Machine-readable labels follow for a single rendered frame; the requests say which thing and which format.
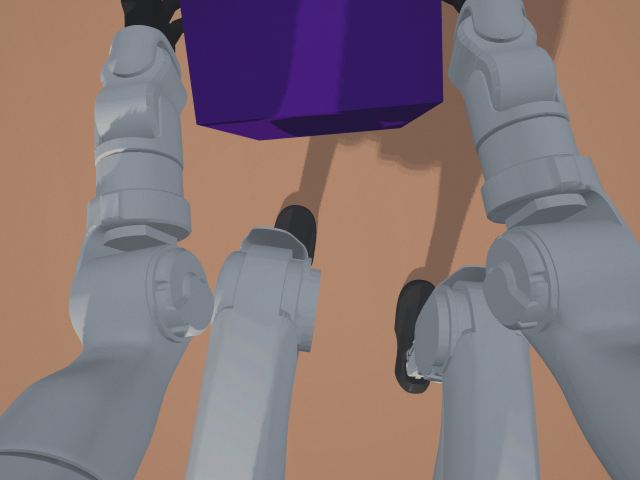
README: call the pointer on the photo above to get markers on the left robot upper arm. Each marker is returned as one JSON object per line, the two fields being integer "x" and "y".
{"x": 135, "y": 313}

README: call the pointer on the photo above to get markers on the robot left shin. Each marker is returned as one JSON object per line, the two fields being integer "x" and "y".
{"x": 227, "y": 282}

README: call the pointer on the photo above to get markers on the robot right thigh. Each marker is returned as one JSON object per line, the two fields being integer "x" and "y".
{"x": 488, "y": 422}

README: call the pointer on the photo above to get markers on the carton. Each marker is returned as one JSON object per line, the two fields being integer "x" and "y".
{"x": 274, "y": 69}

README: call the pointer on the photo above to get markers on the right robot forearm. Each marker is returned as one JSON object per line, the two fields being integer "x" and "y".
{"x": 520, "y": 126}

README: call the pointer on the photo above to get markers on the robot left hand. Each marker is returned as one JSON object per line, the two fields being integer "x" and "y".
{"x": 156, "y": 14}

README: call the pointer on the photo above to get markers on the left robot forearm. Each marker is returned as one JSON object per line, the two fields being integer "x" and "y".
{"x": 138, "y": 149}

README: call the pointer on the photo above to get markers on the right robot upper arm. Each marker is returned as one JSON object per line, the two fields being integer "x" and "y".
{"x": 573, "y": 289}

